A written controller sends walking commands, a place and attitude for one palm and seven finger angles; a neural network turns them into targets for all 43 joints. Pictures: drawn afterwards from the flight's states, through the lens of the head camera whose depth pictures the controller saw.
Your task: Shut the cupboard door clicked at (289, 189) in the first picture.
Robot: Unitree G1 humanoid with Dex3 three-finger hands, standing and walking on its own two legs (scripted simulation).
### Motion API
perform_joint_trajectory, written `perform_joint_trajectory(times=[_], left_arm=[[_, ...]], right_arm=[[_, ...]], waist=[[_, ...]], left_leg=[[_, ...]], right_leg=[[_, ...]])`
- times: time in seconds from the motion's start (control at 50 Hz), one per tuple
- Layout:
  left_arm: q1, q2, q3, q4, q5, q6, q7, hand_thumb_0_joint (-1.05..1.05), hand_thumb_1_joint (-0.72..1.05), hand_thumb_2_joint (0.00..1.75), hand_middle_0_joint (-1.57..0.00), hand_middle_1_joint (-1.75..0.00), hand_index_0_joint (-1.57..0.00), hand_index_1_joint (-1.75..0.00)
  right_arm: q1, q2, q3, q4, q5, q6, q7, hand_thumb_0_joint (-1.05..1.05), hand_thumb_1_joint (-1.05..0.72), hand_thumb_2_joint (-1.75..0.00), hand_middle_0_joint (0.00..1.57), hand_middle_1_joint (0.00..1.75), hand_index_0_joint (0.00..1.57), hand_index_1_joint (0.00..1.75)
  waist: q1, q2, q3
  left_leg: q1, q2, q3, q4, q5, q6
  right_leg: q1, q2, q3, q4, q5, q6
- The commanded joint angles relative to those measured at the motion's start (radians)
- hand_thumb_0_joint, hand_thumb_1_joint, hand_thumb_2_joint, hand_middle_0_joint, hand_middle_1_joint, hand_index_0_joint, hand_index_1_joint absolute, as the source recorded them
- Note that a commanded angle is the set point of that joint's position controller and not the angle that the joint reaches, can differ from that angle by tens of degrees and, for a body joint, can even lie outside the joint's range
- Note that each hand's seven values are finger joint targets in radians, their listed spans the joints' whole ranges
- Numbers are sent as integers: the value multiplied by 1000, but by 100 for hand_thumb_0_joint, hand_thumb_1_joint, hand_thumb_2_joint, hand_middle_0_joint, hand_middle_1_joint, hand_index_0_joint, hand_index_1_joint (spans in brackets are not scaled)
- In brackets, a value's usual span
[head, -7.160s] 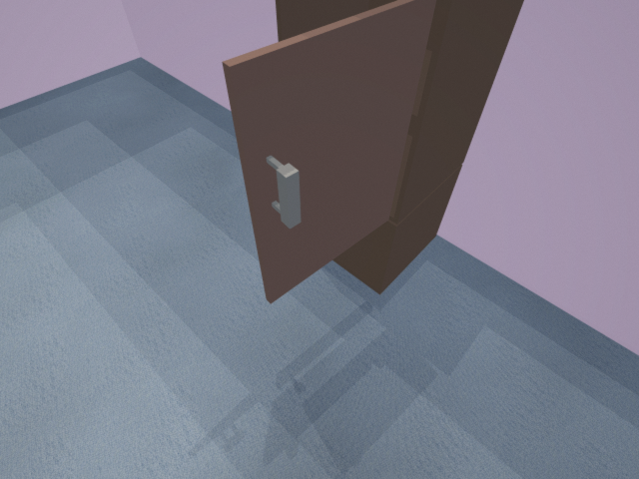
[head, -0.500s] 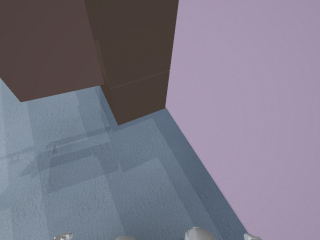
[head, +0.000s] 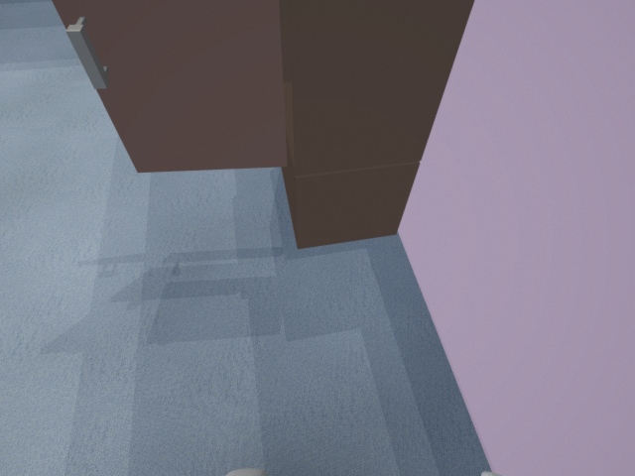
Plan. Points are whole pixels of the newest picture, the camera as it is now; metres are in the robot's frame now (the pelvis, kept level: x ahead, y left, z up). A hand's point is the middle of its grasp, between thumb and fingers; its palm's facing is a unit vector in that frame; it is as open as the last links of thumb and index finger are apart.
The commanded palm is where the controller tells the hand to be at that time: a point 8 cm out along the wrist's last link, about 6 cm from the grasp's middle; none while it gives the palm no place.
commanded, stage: take the last steps up to it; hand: left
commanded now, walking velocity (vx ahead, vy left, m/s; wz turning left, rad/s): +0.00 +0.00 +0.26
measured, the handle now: (91, 52) +0.84 +0.53 +0.03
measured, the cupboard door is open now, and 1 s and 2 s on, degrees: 84 84 84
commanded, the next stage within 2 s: come to a stop and stand still in 1.32 s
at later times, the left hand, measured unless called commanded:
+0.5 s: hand out of the picture +0.03 +0.19 -0.15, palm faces +0.22 -0.95 -0.23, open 7.4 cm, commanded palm none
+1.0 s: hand (121, 374) +0.25 +0.32 -0.15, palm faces +0.21 -0.96 -0.20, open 7.4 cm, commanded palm none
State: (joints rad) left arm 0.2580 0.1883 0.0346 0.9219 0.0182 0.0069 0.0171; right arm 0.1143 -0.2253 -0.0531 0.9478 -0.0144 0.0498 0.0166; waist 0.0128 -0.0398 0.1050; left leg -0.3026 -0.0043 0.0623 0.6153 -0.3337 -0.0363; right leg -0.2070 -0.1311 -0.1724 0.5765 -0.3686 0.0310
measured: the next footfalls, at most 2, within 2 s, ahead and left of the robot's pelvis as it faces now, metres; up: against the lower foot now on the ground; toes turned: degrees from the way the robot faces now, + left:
left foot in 0.02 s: +0.04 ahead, +0.12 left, +0.00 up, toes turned +4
right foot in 0.32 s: +0.07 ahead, -0.13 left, +0.00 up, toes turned -1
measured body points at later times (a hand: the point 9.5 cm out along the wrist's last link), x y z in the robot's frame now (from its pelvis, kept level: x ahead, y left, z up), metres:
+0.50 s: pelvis +0.06 +0.01 +0.01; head +0.08 +0.00 +0.46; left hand +0.02 +0.24 -0.13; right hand +0.14 -0.23 -0.14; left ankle +0.04 +0.15 -0.65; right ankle +0.03 -0.13 -0.73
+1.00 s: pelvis +0.20 +0.12 +0.01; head +0.22 +0.12 +0.46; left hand +0.24 +0.37 -0.13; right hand +0.25 -0.11 -0.15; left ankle +0.17 +0.20 -0.73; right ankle +0.29 +0.03 -0.69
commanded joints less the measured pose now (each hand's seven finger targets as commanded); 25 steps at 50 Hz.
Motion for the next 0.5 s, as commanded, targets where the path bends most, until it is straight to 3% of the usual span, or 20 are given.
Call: perform_joint_trajectory(times=[0.0,0.02,0.04,0.06,0.1,0.16,0.2,0.24,0.26,0.28,0.3,0.32,0.34,0.36,0.4,0.44,0.48], left_arm=[[10,104,30,-79,-18,-5,5,0,90,90,-20,-30,-20,-30],[-46,120,28,-86,-9,12,13,0,90,90,-20,-30,-20,-30],[-73,104,31,-65,-10,15,14,0,90,90,-20,-30,-20,-30],[-82,110,33,-52,-13,17,8,0,90,90,-20,-30,-20,-30],[-57,98,36,-34,-6,19,-7,0,90,90,-20,-30,-20,-30],[-63,81,35,-30,0,9,-26,0,90,90,-20,-30,-20,-30],[-48,77,35,-24,3,0,-33,0,90,90,-20,-30,-20,-30],[41,83,41,7,6,-13,-36,0,90,90,-20,-30,-20,-30],[105,100,50,27,9,-21,-33,0,90,90,-20,-30,-20,-30],[173,172,66,42,20,-32,-22,0,90,90,-20,-30,-20,-30],[234,258,81,42,16,-34,-12,0,90,90,-20,-30,-20,-30],[217,253,80,32,9,-39,-2,0,90,90,-20,-30,-20,-30],[157,236,73,27,10,-45,0,0,90,90,-20,-30,-20,-30],[91,190,60,18,9,-53,-1,0,90,90,-20,-30,-20,-30],[52,151,50,16,6,-69,-2,0,90,90,-20,-30,-20,-30],[91,148,53,39,9,-80,-2,0,90,90,-20,-30,-20,-30],[151,155,53,78,8,-85,-4,0,90,90,-20,-30,-20,-30]], right_arm=[[151,-236,-48,-33,-9,-38,-18,0,-90,-90,20,30,20,30],[165,-228,-45,-23,-9,-34,-30,0,-90,-90,20,30,20,30],[142,-206,-41,-18,-12,-40,-44,0,-90,-90,20,30,20,30],[113,-180,-33,-23,-12,-40,-49,0,-90,-90,20,30,20,30],[87,-158,-24,-26,-13,-44,-47,0,-90,-90,20,30,20,30],[82,-162,-28,-20,-16,-47,-38,0,-90,-90,20,30,20,30],[78,-163,-29,-19,-15,-46,-31,0,-90,-90,20,30,20,30],[45,-161,-31,-24,-10,-42,-26,0,-90,-90,20,30,20,30],[31,-141,-29,-32,-5,-42,-22,0,-90,-90,20,30,20,30],[28,-81,-21,-51,6,-45,-15,0,-90,-90,20,30,20,30],[-41,-63,-14,-100,0,-47,-6,0,-90,-90,20,30,20,30],[-69,-106,-24,-117,-12,-41,0,0,-90,-90,20,30,20,30],[-81,-99,-31,-99,-13,-37,6,0,-90,-90,20,30,20,30],[-65,-97,-33,-83,-16,-30,15,0,-90,-90,20,30,20,30],[-7,-62,-27,-52,-14,-21,26,0,-90,-90,20,30,20,30],[2,-33,-20,-39,-8,-27,34,0,-90,-90,20,30,20,30],[-20,-9,-12,-39,-6,-33,38,0,-90,-90,20,30,20,30]], waist=[[-71,314,-237],[-80,224,-214],[-73,253,-199],[-59,257,-167],[-33,230,-151],[-25,215,-115],[-18,207,-85],[26,173,-76],[61,102,-67],[98,-129,-59],[141,-316,-22],[113,-191,13],[82,-170,52],[44,-180,87],[4,-155,46],[15,-124,6],[37,-111,-18]], left_leg=[[356,409,-395,-221,876,251],[307,409,-374,-204,846,292],[289,367,-354,-199,869,285],[242,331,-313,-205,795,268],[223,270,-257,-238,563,234],[144,228,-251,-294,192,216],[81,207,-269,-312,14,207],[-26,163,-244,-257,-114,174],[-141,108,-208,-160,-185,141],[-349,-1,-91,72,-251,81],[-455,-42,-45,350,-312,41],[-460,22,-123,494,-230,37],[-456,53,-150,570,-138,35],[-437,83,-148,589,-35,25],[-361,97,-99,548,88,0],[-337,93,-44,431,99,-12],[-321,77,2,306,100,-16]], right_leg=[[-255,18,56,355,-259,45],[-261,21,132,441,-300,36],[-289,22,159,475,-265,36],[-277,17,174,478,-220,33],[-266,44,136,460,-169,24],[-205,62,95,311,-147,12],[-135,87,64,187,-120,6],[35,112,36,15,-25,3],[176,87,63,-105,7,-5],[319,-109,305,-266,-184,-59],[274,-372,666,-453,-300,-167],[178,-422,726,-485,-378,-219],[80,-382,679,-483,-414,-203],[8,-332,546,-481,-337,-164],[-17,-248,298,-456,-93,-110],[64,-220,196,-424,105,-105],[141,-209,134,-392,248,-103]])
